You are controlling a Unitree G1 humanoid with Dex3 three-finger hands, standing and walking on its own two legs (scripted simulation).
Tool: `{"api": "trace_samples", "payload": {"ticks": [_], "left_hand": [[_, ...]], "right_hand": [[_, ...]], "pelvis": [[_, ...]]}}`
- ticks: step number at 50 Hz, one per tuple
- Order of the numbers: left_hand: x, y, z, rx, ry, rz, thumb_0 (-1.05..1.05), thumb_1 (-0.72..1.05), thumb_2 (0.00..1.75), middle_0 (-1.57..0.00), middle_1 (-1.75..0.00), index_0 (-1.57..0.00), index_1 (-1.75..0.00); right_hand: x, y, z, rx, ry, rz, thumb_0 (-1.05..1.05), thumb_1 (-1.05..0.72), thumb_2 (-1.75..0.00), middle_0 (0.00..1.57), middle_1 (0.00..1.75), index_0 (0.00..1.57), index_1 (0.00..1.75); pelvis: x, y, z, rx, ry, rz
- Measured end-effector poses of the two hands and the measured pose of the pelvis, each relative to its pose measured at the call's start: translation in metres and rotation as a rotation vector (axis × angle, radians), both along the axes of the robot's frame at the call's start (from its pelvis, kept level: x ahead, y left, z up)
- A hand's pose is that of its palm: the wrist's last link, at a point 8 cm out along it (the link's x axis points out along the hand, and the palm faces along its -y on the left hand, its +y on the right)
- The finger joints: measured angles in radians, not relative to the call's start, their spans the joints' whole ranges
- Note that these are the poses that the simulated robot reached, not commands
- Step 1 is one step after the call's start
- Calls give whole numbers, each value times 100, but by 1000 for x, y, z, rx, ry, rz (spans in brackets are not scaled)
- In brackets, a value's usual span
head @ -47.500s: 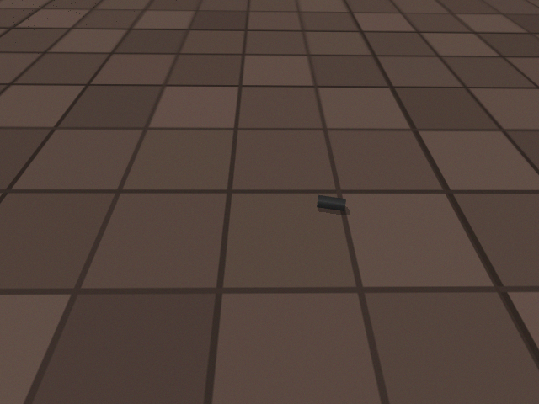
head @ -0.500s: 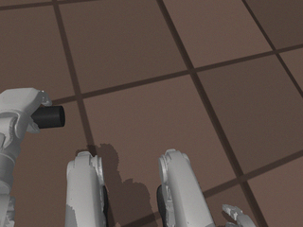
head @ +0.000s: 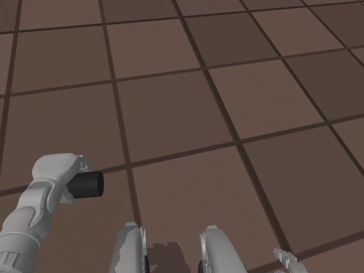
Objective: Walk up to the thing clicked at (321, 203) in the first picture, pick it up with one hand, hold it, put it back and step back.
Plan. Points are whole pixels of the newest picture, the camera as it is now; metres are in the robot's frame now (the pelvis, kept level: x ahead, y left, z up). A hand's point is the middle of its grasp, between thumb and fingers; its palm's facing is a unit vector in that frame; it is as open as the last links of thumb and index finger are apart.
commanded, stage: lift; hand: left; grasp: from above
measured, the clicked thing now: (72, 185) +0.36 +0.26 -0.12
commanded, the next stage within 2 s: hold in 0.62 s
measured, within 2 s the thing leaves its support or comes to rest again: neither
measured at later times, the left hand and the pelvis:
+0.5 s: hand (55, 163) +0.35 +0.24 +0.04, palm faces -0.44 -0.06 -0.90, open 9.0 cm; pelvis +0.04 +0.00 +0.11, yaw +1 degrees
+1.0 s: hand (50, 142) +0.37 +0.23 +0.09, palm faces -0.45 -0.05 -0.89, open 9.0 cm; pelvis +0.07 +0.00 +0.15, yaw +1 degrees
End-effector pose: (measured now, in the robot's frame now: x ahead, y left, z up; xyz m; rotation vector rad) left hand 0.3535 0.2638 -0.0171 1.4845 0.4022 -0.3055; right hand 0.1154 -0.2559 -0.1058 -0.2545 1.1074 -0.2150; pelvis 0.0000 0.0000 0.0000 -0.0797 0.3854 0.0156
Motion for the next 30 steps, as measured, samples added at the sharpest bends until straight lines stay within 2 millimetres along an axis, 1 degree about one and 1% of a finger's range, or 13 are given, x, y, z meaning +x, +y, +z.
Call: {"api": "trace_samples", "payload": {"ticks": [6, 13, 21, 30], "left_hand": [[-5, -1, 40, 9, 4, 9, -1, 18, 30, -82, -35, -84, -35], [-6, -9, 72, 16, 13, 8, -1, 18, 30, -81, -37, -82, -37], [0, -19, 100, 18, 11, 10, -1, 16, 33, -80, -39, -81, -40], [6, -24, 126, 18, 6, 22, -1, 15, 36, -80, -40, -81, -41]], "right_hand": [[5, 2, 39, 5, -35, -8, 1, -91, -90, 20, 30, 20, 30], [6, 1, 74, 9, -53, -19, 1, -91, -90, 20, 30, 20, 30], [6, -1, 101, 23, -45, -27, 1, -91, -91, 20, 30, 20, 30], [15, -2, 122, 32, -46, -39, 1, -91, -90, 20, 30, 20, 30]], "pelvis": [[9, 1, 38, 11, -56, 8], [21, 3, 73, 24, -110, 11], [31, 2, 102, 40, -161, 10], [43, 2, 126, 52, -203, 6]]}}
